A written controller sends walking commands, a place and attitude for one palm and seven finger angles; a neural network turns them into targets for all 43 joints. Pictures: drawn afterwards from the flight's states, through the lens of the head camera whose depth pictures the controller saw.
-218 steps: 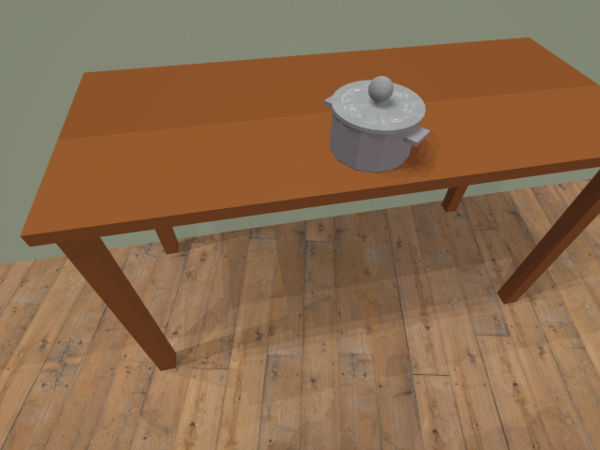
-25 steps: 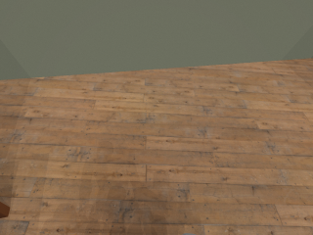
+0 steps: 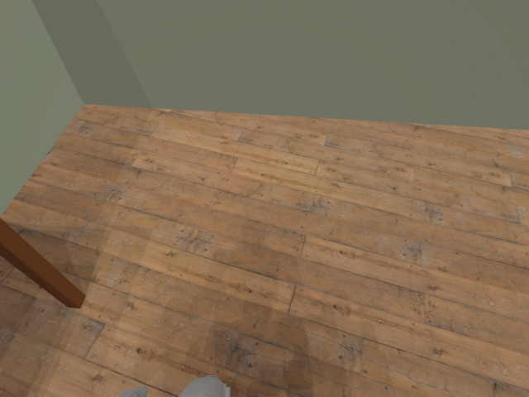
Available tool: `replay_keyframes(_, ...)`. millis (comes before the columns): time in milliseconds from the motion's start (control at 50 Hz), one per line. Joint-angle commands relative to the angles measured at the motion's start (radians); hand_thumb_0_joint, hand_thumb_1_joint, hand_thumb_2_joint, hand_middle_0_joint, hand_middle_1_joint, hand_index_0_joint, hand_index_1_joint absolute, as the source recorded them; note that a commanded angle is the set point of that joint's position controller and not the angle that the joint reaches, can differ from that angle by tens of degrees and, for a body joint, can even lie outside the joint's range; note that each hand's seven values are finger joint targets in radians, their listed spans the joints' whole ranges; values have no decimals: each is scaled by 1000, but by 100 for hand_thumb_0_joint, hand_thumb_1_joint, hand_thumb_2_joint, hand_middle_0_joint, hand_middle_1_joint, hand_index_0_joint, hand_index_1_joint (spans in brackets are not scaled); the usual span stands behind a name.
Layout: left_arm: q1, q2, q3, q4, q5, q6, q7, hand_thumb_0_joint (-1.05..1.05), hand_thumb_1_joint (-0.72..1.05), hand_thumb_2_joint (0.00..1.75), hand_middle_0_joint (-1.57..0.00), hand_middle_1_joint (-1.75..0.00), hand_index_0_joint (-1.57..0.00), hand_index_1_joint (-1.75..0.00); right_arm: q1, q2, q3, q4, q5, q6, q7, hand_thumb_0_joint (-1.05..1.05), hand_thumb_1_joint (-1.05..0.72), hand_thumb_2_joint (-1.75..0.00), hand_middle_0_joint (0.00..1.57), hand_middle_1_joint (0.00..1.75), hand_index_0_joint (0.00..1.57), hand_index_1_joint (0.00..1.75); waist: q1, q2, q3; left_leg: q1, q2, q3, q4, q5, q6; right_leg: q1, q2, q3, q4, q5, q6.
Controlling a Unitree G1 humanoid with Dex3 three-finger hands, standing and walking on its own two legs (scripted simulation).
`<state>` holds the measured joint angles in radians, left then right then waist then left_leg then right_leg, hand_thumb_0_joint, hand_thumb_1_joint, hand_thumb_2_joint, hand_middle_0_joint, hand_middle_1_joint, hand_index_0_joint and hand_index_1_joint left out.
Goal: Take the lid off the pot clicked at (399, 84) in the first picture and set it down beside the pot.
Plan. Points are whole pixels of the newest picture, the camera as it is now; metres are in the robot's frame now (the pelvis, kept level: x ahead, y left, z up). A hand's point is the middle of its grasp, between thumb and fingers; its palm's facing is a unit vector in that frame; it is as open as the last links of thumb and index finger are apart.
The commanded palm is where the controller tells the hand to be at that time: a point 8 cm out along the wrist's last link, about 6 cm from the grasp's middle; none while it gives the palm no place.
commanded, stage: turn to face it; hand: left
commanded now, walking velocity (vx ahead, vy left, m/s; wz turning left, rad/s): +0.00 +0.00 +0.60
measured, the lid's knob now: out of the picture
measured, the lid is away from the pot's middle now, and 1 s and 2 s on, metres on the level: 0.00 0.00 0.00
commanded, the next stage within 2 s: none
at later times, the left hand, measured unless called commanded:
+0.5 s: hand out of the picture +0.03 +0.24 -0.15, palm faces +0.32 -0.89 -0.31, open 7.4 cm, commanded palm none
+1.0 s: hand out of the picture -0.08 +0.21 -0.19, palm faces +0.61 -0.76 -0.24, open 7.4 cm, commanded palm none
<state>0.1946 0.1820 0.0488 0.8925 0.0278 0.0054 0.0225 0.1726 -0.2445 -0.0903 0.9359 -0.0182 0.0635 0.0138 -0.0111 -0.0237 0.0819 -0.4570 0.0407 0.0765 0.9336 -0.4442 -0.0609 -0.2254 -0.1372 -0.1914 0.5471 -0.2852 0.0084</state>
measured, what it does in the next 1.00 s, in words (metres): steps on the spot, turning left: left foot, then right foot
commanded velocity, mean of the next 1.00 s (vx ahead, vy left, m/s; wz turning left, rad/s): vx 0.00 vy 0.00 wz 0.60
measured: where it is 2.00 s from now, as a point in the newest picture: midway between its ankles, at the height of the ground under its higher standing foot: outside the picture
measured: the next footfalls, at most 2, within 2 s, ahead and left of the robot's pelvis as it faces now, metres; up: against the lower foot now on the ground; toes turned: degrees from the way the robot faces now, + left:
left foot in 0.12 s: +0.07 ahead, +0.13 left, +0.00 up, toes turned +10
right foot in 0.52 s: +0.09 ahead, -0.12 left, +0.00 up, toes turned +19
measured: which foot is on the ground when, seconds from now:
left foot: up 0.00-0.10, down 0.12-0.52, up 0.54-0.88, down 0.90-1.00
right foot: down 0.00-0.10, up 0.12-0.50, down 0.52-0.90, up 0.92-1.00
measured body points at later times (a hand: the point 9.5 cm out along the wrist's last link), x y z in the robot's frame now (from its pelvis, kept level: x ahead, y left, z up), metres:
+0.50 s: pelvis +0.01 +0.00 +0.00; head +0.05 +0.00 +0.44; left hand +0.01 +0.29 -0.13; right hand +0.17 -0.22 -0.14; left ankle +0.04 +0.13 -0.74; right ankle +0.05 -0.14 -0.72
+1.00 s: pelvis +0.01 +0.01 -0.01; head +0.03 +0.07 +0.43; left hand -0.11 +0.25 -0.17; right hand +0.26 -0.13 -0.13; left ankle -0.04 +0.10 -0.74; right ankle +0.05 -0.14 -0.68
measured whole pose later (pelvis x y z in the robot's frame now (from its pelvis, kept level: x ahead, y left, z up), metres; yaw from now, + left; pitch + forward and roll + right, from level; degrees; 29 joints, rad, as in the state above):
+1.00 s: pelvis +0.01 +0.01 -0.01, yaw +36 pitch +0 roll +0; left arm 0.23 0.27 0.07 0.91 0.01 0.07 0.02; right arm 0.12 -0.23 -0.06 0.87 -0.02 0.03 0.01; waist 0.01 -0.07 0.11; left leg -0.33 -0.02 0.04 0.64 -0.31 0.05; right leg -0.41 -0.13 -0.06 1.06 -0.53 0.09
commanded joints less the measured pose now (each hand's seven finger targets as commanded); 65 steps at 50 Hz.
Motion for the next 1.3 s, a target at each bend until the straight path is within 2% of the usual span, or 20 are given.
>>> replay_keyframes(0,55,233,67,-62,5,-1,11,0,90,90,-20,-30,-20,-30,-52,-35,3,-119,8,-37,11,0,-90,-90,20,30,20,30,41,-211,-87,47,-22,49,-176,33,17,77,-233,121,-114,436,-121)
replay_keyframes(60,59,223,69,-71,-11,8,1,0,90,90,-20,-30,-20,-30,62,-124,-19,-107,3,-51,8,0,-90,-90,20,30,20,30,-28,-33,-178,374,17,-8,-492,298,54,-59,-187,26,174,315,-14)
replay_keyframes(80,51,162,58,-113,-19,12,-10,0,90,90,-20,-30,-20,-30,124,-256,-54,-110,-6,-58,2,0,-90,-90,20,30,20,30,-70,318,-197,529,308,-421,-557,607,200,-356,-26,-6,433,-234,81)
replay_keyframes(100,-18,163,44,-148,-9,19,-5,0,90,90,-20,-30,-20,-30,183,-310,-61,-86,1,-46,-2,0,-90,-90,20,30,20,30,-103,299,-201,483,415,-525,-577,703,305,-424,12,114,579,-407,81)
replay_keyframes(200,38,185,57,-69,-4,29,-12,0,90,90,-20,-30,-20,-30,-64,-198,-20,-147,0,-53,-20,0,-90,-90,20,30,20,30,18,192,-94,198,177,-333,-628,306,205,-320,26,202,606,-98,83)
replay_keyframes(380,13,174,46,-101,-15,21,-3,0,90,90,-20,-30,-20,-30,-3,-216,-40,-129,-3,-37,-15,0,-90,-90,20,30,20,30,-17,183,-136,253,160,-462,-607,278,231,-233,96,203,290,-144,73)
replay_keyframes(460,123,184,50,-84,-22,8,5,0,90,90,-20,-30,-20,-30,-62,-198,-43,-148,3,-26,-15,0,-90,-90,20,30,20,30,41,153,-157,96,98,-469,-512,293,183,42,133,186,-6,-29,56)
replay_keyframes(480,165,225,61,-79,-15,0,11,0,90,90,-20,-30,-20,-30,-78,-158,-37,-160,12,-23,-13,0,-90,-90,20,30,20,30,71,34,-140,-44,22,-408,-396,159,127,159,41,272,-201,-43,30)
replay_keyframes(500,164,324,81,-92,4,-6,18,0,90,90,-20,-30,-20,-30,-63,-75,-25,-181,17,-24,-9,0,-90,-90,20,30,20,30,74,-284,-109,-237,-136,-183,-126,-60,30,210,-256,613,-358,-171,-83)
replay_keyframes(520,101,340,71,-118,-4,3,19,0,90,90,-20,-30,-20,-30,-80,-117,-31,-188,1,-25,-5,0,-90,-90,20,30,20,30,61,-193,-72,-195,-94,-178,74,-126,24,47,-365,611,-363,-131,-151)
replay_keyframes(600,-5,201,44,-129,-8,-16,17,0,90,90,-20,-30,-20,-30,-19,-102,-28,-116,-3,-14,14,0,-90,-90,20,30,20,30,-6,-187,-43,-181,-35,-121,289,45,2,58,-169,281,-211,270,-119)
replay_keyframes(720,118,242,56,-81,1,-11,17,0,90,90,-20,-30,-20,-30,-135,-57,-5,-136,9,-16,19,0,-90,-90,20,30,20,30,67,-184,-64,-85,-31,-22,19,-2,-10,157,-206,192,-147,517,-136)
replay_keyframes(780,113,264,66,-83,2,-3,14,0,90,90,-20,-30,-20,-30,-131,-53,3,-137,13,-27,19,0,-90,-90,20,30,20,30,71,-213,-90,13,-45,22,-142,0,7,155,-219,161,-105,559,-128)
replay_keyframes(840,87,266,74,-75,-6,5,8,0,90,90,-20,-30,-20,-30,-36,-81,-4,-120,9,-40,12,0,-90,-90,20,30,20,30,17,-173,-137,191,-58,40,-410,166,29,119,-201,83,39,513,-58)
replay_keyframes(860,90,244,71,-83,-14,7,4,0,90,90,-20,-30,-20,-30,38,-138,-20,-102,5,-50,10,0,-90,-90,20,30,20,30,-22,-54,-191,395,5,-38,-523,328,61,-13,-176,46,220,417,-6)
replay_keyframes(880,74,176,56,-127,-23,10,-6,0,90,90,-20,-30,-20,-30,111,-267,-54,-98,-1,-56,3,0,-90,-90,20,30,20,30,-68,306,-222,575,299,-444,-549,713,208,-332,-15,15,467,-220,85)
replay_keyframes(900,7,171,43,-159,-13,17,0,0,90,90,-20,-30,-20,-30,182,-305,-60,-71,8,-44,0,0,-90,-90,20,30,20,30,-97,299,-231,548,387,-500,-535,865,301,-399,8,128,580,-406,79)
replay_keyframes(1000,1,179,51,-83,-11,26,-6,0,90,90,-20,-30,-20,-30,-15,-184,-16,-117,0,-54,-26,0,-90,-90,20,30,20,30,4,186,-107,284,175,-342,-596,529,217,-321,18,209,602,-124,86)
replay_keyframes(1180,-64,176,42,-120,-15,23,-2,0,90,90,-20,-30,-20,-30,34,-208,-35,-101,-4,-42,-20,0,-90,-90,20,30,20,30,-24,180,-125,309,153,-466,-593,422,237,-269,85,214,331,-138,85)
replay_keyframes(1280,28,182,40,-113,-25,8,6,0,90,90,-20,-30,-20,-30,-19,-201,-40,-120,2,-32,-20,0,-90,-90,20,30,20,30,23,177,-158,181,101,-491,-491,500,197,-3,137,195,35,-37,65)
